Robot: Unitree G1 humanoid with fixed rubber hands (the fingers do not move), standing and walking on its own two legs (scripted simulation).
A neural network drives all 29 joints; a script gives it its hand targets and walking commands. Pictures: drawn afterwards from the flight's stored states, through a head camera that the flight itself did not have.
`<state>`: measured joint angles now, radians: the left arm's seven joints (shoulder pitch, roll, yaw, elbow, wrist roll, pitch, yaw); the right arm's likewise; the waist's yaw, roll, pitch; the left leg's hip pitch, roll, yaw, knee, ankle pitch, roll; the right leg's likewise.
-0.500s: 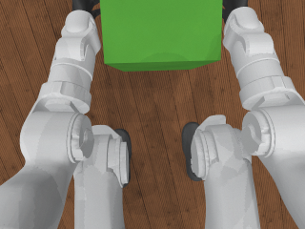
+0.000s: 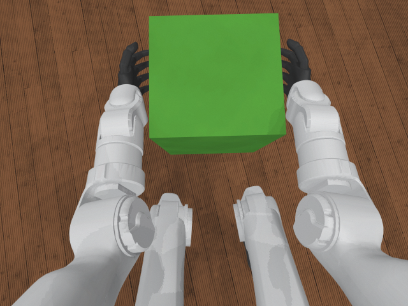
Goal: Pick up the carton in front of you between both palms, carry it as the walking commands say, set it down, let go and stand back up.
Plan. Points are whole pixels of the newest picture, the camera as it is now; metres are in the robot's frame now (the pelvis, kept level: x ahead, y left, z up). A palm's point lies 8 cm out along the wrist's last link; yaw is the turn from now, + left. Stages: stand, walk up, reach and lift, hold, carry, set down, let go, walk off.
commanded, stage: reach and lift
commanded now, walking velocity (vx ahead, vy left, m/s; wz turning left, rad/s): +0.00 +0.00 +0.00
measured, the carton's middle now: (212, 99) +0.51 -0.02 -0.13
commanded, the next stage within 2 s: none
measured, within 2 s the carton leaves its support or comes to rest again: neither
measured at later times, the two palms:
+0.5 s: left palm (86, 67) +0.47 +0.13 +0.09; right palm (342, 58) +0.46 -0.16 +0.08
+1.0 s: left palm out of the picture +0.43 +0.14 +0.24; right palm out of the picture +0.42 -0.16 +0.24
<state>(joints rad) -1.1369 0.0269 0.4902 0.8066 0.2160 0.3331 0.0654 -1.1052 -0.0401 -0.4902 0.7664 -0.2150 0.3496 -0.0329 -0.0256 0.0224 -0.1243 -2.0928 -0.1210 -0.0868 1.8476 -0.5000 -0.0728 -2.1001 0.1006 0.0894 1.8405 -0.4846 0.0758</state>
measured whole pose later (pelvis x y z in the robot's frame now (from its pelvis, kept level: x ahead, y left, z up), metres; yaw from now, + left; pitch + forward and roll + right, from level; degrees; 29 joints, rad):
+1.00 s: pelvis +0.10 +0.00 +0.26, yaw -1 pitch +17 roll +0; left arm -0.39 -0.14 0.33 0.56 0.20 0.34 0.05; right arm -0.37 0.13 -0.32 0.54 -0.20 0.35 -0.03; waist -0.01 0.01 -0.18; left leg -0.78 -0.08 -0.14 0.85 -0.37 -0.02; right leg -0.79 0.07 0.14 0.85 -0.36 0.03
